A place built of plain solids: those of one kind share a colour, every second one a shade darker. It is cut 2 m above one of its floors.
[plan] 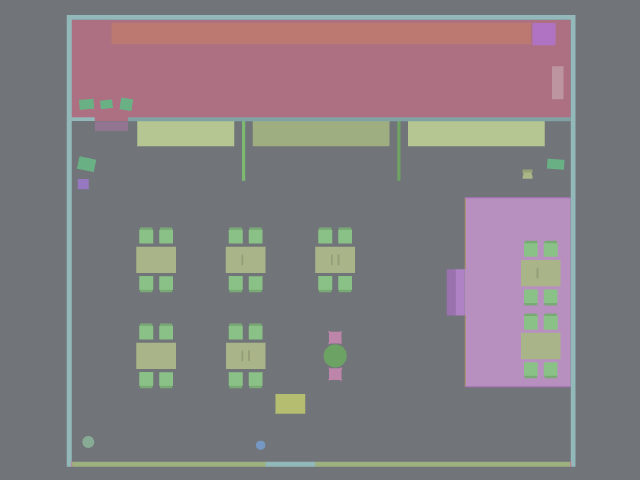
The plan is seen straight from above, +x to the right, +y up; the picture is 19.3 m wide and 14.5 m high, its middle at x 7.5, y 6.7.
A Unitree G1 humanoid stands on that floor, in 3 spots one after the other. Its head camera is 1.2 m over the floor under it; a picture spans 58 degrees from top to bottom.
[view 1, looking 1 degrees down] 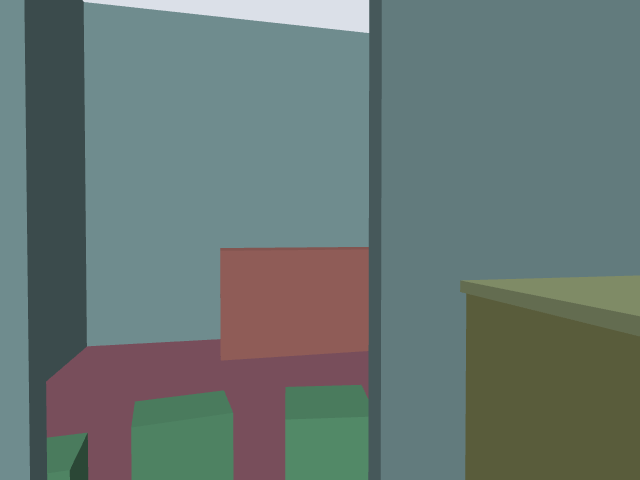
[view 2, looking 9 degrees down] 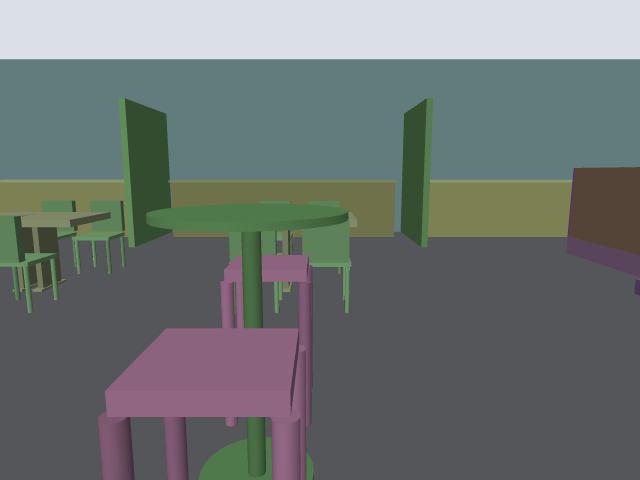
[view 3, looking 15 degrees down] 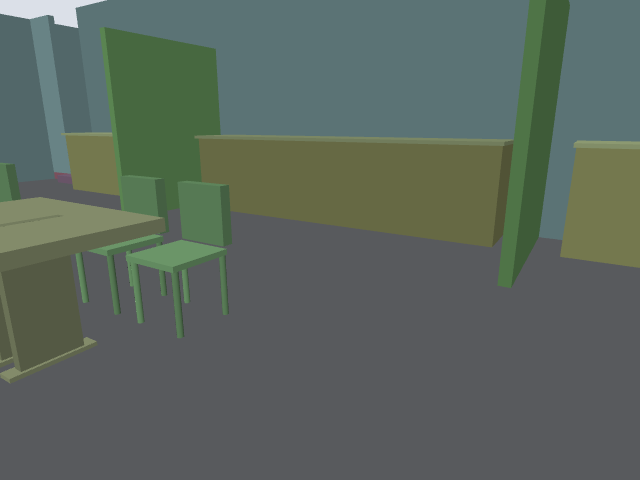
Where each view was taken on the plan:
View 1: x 1.20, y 8.99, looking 77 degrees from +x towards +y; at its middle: wall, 4.48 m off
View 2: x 8.21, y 1.65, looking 90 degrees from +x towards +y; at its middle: side_chair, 3.51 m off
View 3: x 10.33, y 5.12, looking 122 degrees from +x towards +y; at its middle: ground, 4.64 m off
